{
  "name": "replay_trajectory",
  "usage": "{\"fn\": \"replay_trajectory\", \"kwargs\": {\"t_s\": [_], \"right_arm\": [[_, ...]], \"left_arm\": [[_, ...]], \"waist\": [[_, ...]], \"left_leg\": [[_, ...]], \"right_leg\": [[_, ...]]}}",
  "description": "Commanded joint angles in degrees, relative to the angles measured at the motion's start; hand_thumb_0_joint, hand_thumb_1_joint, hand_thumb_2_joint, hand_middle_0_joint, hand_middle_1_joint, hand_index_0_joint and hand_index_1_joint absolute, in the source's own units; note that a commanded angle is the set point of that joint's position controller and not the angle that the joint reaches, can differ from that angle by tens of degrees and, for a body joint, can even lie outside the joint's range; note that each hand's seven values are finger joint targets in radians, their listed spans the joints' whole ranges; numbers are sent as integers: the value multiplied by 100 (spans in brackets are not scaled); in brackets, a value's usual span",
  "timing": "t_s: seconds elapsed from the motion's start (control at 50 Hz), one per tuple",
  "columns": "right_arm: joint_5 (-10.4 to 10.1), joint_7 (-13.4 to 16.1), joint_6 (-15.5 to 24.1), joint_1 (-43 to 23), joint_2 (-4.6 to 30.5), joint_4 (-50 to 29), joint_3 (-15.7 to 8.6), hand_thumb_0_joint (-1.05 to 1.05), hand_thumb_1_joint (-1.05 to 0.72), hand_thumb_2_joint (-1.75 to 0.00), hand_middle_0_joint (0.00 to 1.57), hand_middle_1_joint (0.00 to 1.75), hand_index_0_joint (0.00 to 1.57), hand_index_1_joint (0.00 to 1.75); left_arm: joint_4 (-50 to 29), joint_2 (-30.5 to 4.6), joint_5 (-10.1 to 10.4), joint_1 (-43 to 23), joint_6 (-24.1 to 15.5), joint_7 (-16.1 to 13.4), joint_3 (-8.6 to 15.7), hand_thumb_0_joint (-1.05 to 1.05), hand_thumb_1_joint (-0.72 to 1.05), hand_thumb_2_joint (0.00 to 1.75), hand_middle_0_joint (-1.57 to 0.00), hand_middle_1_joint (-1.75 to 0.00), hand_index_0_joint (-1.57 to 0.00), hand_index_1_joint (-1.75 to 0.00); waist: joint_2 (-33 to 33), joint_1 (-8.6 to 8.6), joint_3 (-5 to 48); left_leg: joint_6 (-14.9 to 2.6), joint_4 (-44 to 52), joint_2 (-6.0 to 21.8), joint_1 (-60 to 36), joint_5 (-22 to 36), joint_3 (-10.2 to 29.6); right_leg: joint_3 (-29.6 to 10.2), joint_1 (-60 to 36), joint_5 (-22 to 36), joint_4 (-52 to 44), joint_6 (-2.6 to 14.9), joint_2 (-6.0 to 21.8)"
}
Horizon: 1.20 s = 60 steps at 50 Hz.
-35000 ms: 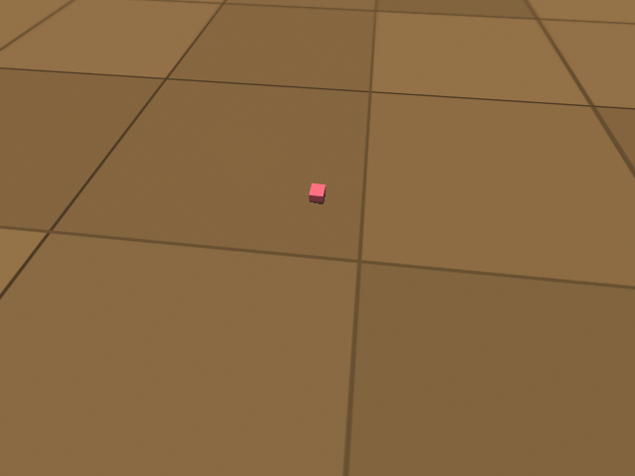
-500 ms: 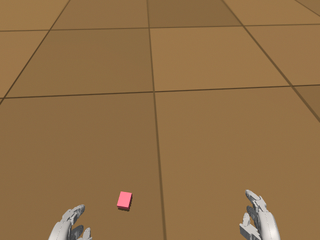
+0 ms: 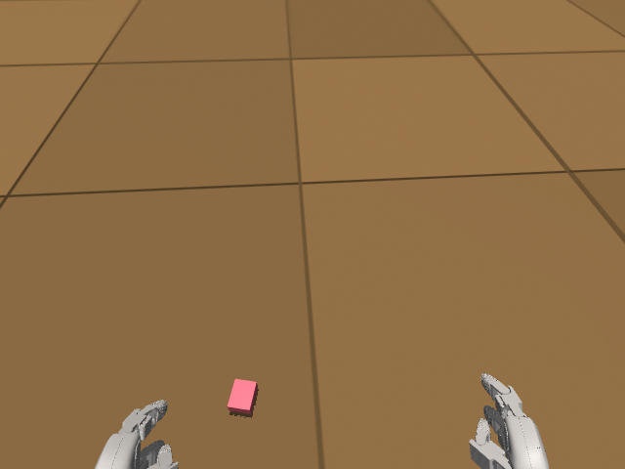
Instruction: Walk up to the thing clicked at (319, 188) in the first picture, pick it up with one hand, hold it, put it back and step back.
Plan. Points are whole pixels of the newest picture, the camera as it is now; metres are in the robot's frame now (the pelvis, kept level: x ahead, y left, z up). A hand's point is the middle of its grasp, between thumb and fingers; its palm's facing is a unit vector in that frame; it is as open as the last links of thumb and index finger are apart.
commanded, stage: home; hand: left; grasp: from above
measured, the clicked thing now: (243, 396) +0.46 +0.21 -0.70
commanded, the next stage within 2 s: stand in 0.48 s
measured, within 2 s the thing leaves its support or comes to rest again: neither
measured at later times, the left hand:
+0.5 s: hand out of the picture +0.16 +0.18 -0.05, palm faces +0.04 -0.98 -0.20, open 7.4 cm
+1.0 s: hand out of the picture +0.07 +0.24 -0.11, palm faces +0.05 -0.94 -0.33, open 7.4 cm
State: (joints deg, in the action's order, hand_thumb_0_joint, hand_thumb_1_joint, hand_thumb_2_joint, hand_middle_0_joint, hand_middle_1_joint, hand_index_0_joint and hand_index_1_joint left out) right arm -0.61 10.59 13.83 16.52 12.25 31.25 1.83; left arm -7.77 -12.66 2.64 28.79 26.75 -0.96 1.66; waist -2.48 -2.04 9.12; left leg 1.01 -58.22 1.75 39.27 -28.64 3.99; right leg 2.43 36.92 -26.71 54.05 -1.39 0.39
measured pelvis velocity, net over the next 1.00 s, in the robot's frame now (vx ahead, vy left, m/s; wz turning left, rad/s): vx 0.00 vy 0.01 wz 0.01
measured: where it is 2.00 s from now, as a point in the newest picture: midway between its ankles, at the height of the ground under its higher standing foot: outside the picture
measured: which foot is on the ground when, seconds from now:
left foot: down 0.00-1.00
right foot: down 0.00-1.00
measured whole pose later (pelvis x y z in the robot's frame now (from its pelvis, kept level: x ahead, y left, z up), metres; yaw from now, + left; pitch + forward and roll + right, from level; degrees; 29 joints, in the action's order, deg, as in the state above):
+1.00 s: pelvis +0.00 +0.01 +0.04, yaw +1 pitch -1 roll -1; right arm 2.7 0.8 1.0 11.6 16.8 54.0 -2.5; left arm 49.3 -16.3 -2.6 13.4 2.1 -1.7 2.9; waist 0.0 1.5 -2.8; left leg -0.2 -39.1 -0.5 17.9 -20.1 2.1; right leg 1.1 16.8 -19.6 37.7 -2.2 2.8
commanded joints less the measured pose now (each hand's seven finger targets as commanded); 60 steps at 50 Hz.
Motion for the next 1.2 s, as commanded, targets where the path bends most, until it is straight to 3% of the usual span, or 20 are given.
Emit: {"fn": "replay_trajectory", "kwargs": {"t_s": [0.0,0.1,0.26,0.3,0.48,0.5,0.52,0.54,0.56,0.58,0.6,0.62,0.64,0.66,0.7,0.86,0.98,1.06,1.18], "right_arm": [[20,79,320,-372,729,-927,-331,0,-90,-90,20,30,20,30],[18,70,323,-413,717,-988,-322,0,-90,-90,20,30,20,30],[11,70,311,-378,714,-958,-315,0,-90,-90,20,30,20,30],[18,56,318,-399,709,-983,-309,0,-90,-90,20,30,20,30],[8,66,297,-371,710,-990,-311,0,-90,-90,20,30,20,30],[12,72,298,-399,695,-982,-303,0,-90,-90,20,30,20,30],[0,62,300,-378,729,-1001,-317,0,-90,-90,20,30,20,30],[2,66,299,-394,711,-984,-306,0,-90,-90,20,30,20,30],[724,-275,-340,-686,1386,400,-542,0,-90,-90,20,30,20,30],[738,-440,-575,-779,1517,511,-641,0,-90,-90,20,30,20,30],[731,-557,-684,-754,1467,463,-625,0,-90,-90,20,30,20,30],[724,-647,-756,-627,1417,438,-601,0,-90,-90,20,30,20,30],[595,-751,-783,-695,1345,544,-574,0,-90,-90,20,30,20,30],[438,-849,-805,-658,1258,683,-578,0,-90,-90,20,30,20,30],[343,-921,-870,-753,1301,799,-627,0,-90,-90,20,30,20,30],[368,-948,-1063,-864,1380,1459,-688,0,-90,-90,20,30,20,30],[301,-879,-1133,-828,1467,1911,-676,0,-90,-90,20,30,20,30],[248,-858,-1204,-831,1488,2192,-641,0,-90,-90,20,30,20,30],[205,-862,-1246,-878,1488,2509,-594,0,-90,-90,20,30,20,30]], "left_arm": [[-1029,-615,-21,-133,-307,-63,351,0,90,90,-20,-30,-20,-30],[-1116,-623,-19,-206,-319,-62,357,0,90,90,-20,-30,-20,-30],[-1287,-704,-4,-221,-313,-71,382,0,90,90,-20,-30,-20,-30],[-1069,-548,7,-60,-303,-57,292,0,90,90,-20,-30,-20,-30],[-1282,-695,-6,-202,-317,-78,378,0,90,90,-20,-30,-20,-30],[-1027,-561,-7,-70,-300,-66,279,0,90,90,-20,-30,-20,-30],[-1292,-689,6,-232,-320,-77,372,0,90,90,-20,-30,-20,-30],[-992,-568,1,-66,-287,-65,290,0,90,90,-20,-30,-20,-30],[1018,-1105,-645,-1849,-1537,-273,356,0,90,90,-20,-30,-20,-30],[1861,-1208,-667,-1323,-1921,-225,455,0,90,90,-20,-30,-20,-30],[2133,-1288,-692,-1238,-2120,-194,452,0,90,90,-20,-30,-20,-30],[2299,-1287,-695,-1324,-2231,-152,397,0,90,90,-20,-30,-20,-30],[2553,-1277,-671,-1386,-2343,-138,343,0,90,90,-20,-30,-20,-30],[2794,-1308,-648,-1539,-2411,-125,346,0,90,90,-20,-30,-20,-30],[3245,-1265,-576,-1619,-2450,-107,401,0,90,90,-20,-30,-20,-30],[4710,-1189,-536,-1883,-2674,-141,364,0,90,90,-20,-30,-20,-30],[5568,-1296,-475,-1753,-2753,-158,345,0,90,90,-20,-30,-20,-30],[5990,-1351,-452,-1819,-2739,-165,301,0,90,90,-20,-30,-20,-30],[6456,-1442,-448,-1927,-2762,-176,251,0,90,90,-20,-30,-20,-30]], "waist": [[-91,-19,449],[-95,-13,374],[-102,7,447],[-52,-28,443],[-121,-1,388],[-40,-32,476],[-52,3,385],[-48,-30,355],[276,375,-932],[611,418,-443],[666,338,-252],[276,228,-379],[89,316,-255],[161,324,-132],[546,370,-87],[-20,365,-644],[64,361,-664],[126,287,-858],[230,266,-923]], "left_leg": [[-130,996,-153,-520,1378,-135],[-140,1016,-165,-426,1087,-152],[-144,995,-157,-454,1146,-144],[-134,1032,-138,-418,1105,-87],[-135,1004,-148,-404,1081,-142],[-136,997,-138,-422,1143,-88],[-142,1040,-137,-395,1033,-91],[-143,1024,-144,-370,1029,-91],[-412,1526,21,-433,1963,141],[-499,1452,-9,-795,1932,-31],[-523,1410,-44,-1047,1956,-61],[-485,1577,-36,-1134,1988,54],[-501,1684,-34,-1351,2001,133],[-493,1774,-48,-1460,1822,63],[-445,1748,-59,-1715,1891,-27],[-478,2767,167,-1920,1496,453],[-410,2984,227,-2467,2400,441],[-348,3289,240,-2668,2127,426],[-300,3546,276,-2913,2370,393]], "right_leg": [[179,-290,1136,-790,133,-169],[173,-210,895,-855,127,-167],[172,-241,940,-827,133,-165],[196,-223,899,-790,139,-187],[170,-191,884,-796,139,-170],[188,-214,936,-785,134,-177],[186,-206,853,-804,136,-176],[176,-172,858,-807,129,-170],[-186,-1276,817,-938,280,265],[-637,-1376,748,-1220,479,370],[-816,-1357,839,-1274,583,465],[-674,-1218,1006,-1256,552,301],[-607,-1529,1248,-1211,488,354],[-598,-1717,1300,-1243,425,425],[-659,-1692,1419,-1436,422,487],[-370,-2011,1134,-1930,251,353],[-412,-2485,1867,-2448,259,493],[-436,-2593,1781,-2850,244,540],[-412,-2877,1913,-3226,184,607]]}}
